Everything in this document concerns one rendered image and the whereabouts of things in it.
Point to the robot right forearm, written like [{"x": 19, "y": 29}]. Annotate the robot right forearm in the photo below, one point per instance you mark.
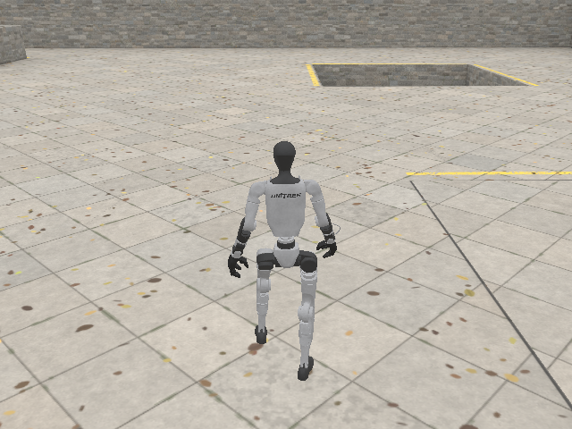
[{"x": 328, "y": 232}]

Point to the robot right thigh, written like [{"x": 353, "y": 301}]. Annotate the robot right thigh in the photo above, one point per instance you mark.
[{"x": 308, "y": 274}]

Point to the robot left hand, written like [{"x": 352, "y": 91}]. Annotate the robot left hand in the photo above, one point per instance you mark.
[{"x": 232, "y": 264}]

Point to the robot left foot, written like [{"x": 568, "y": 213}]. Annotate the robot left foot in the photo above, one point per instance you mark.
[{"x": 261, "y": 336}]

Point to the right robot upper arm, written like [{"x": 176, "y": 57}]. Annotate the right robot upper arm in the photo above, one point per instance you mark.
[{"x": 317, "y": 199}]

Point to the robot right hand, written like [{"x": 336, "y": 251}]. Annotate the robot right hand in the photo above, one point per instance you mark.
[{"x": 323, "y": 245}]

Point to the robot left forearm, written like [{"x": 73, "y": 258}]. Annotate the robot left forearm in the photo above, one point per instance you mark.
[{"x": 241, "y": 241}]

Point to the left robot upper arm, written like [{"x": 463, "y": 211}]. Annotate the left robot upper arm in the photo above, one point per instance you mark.
[{"x": 256, "y": 190}]

